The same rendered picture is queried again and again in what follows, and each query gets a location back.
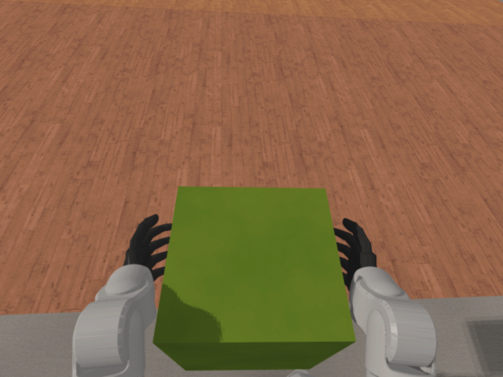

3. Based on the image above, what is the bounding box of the right robot hand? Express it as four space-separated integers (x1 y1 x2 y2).
334 218 377 292

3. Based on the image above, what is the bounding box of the carton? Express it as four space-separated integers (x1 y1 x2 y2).
152 186 356 371

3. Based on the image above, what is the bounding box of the left robot hand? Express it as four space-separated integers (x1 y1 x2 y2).
123 214 172 281

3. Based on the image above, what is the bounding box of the robot right forearm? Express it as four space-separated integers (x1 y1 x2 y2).
349 266 438 377

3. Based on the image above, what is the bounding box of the robot left forearm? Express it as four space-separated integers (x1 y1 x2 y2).
72 264 156 377

